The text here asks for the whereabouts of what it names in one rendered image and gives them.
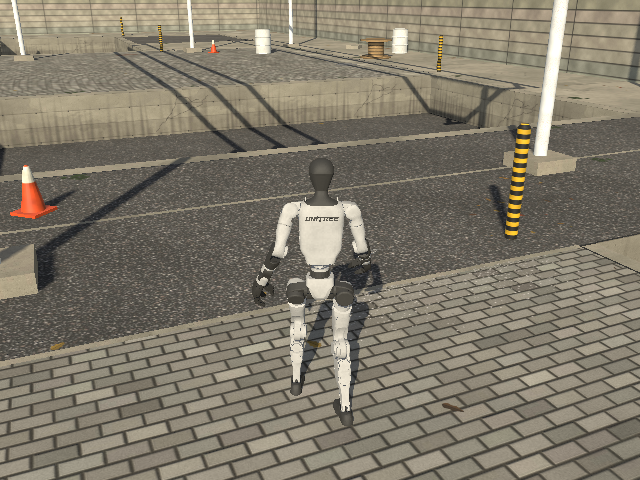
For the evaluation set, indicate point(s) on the robot right upper arm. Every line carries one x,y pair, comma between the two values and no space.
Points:
352,212

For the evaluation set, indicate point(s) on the robot right foot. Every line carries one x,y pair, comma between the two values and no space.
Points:
346,418

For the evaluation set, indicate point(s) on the right robot forearm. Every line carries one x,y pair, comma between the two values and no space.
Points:
365,258

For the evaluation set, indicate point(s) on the robot foot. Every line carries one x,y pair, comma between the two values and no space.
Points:
296,388
346,418

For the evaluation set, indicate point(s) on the left robot forearm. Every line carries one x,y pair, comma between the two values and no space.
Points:
268,268

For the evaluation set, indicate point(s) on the robot left upper arm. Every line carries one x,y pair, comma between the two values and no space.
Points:
288,212

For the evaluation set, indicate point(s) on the left robot hand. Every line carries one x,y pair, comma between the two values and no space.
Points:
257,292

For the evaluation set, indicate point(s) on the robot left foot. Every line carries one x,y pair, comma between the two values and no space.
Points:
296,388

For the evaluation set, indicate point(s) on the right robot hand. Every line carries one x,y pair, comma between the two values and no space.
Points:
355,263

